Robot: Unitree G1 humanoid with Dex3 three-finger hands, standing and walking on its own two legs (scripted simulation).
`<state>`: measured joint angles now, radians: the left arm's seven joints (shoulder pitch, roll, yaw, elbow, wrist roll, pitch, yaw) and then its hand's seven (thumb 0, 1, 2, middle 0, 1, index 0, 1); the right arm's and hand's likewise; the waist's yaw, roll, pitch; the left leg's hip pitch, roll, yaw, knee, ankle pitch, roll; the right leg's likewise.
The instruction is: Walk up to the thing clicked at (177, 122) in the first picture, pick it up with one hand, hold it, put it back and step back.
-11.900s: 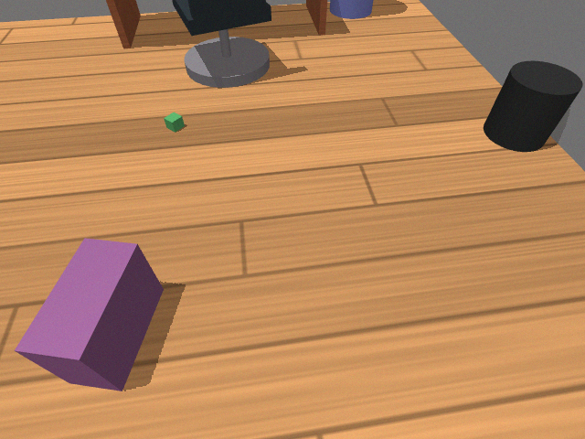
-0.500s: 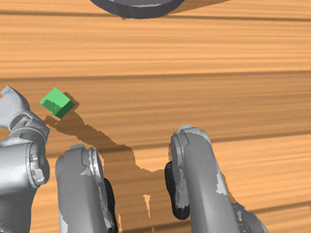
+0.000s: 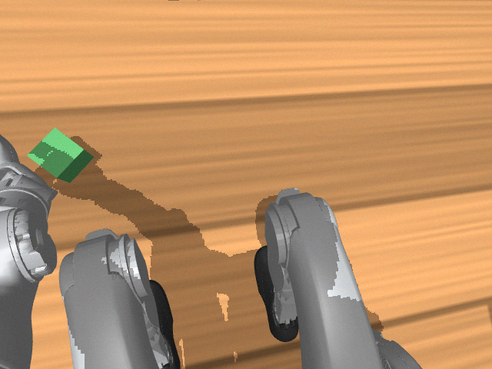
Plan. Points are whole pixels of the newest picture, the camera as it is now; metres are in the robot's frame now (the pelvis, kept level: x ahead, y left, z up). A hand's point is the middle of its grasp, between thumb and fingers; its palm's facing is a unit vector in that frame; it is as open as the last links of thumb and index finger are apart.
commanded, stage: rise first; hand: left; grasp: from above
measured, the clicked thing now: (62, 156) +0.49 +0.28 -0.29
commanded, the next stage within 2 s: approach in 1.86 s
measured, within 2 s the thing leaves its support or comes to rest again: neither
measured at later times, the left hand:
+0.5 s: hand (20, 169) +0.45 +0.30 -0.19, palm faces -0.28 -0.33 -0.90, open 13.7 cm
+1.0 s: hand (21, 163) +0.46 +0.30 -0.19, palm faces -0.28 -0.33 -0.90, open 13.4 cm
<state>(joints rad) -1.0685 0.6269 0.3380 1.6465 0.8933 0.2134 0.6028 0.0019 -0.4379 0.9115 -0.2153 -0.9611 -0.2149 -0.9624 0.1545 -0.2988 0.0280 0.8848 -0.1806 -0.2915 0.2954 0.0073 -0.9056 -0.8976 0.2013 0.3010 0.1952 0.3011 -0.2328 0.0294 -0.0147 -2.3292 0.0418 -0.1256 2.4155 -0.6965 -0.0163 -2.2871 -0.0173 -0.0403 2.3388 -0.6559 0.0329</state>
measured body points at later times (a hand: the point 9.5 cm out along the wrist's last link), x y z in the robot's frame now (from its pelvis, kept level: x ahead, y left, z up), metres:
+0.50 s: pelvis +0.00 +0.00 -0.01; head +0.25 +0.05 +0.36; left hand +0.46 +0.31 -0.14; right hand +0.01 -0.26 -0.11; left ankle +0.07 +0.13 -0.29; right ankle +0.10 -0.13 -0.29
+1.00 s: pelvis +0.00 +0.00 -0.01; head +0.26 +0.05 +0.35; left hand +0.47 +0.32 -0.14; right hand +0.00 -0.25 -0.10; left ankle +0.07 +0.13 -0.29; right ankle +0.10 -0.13 -0.29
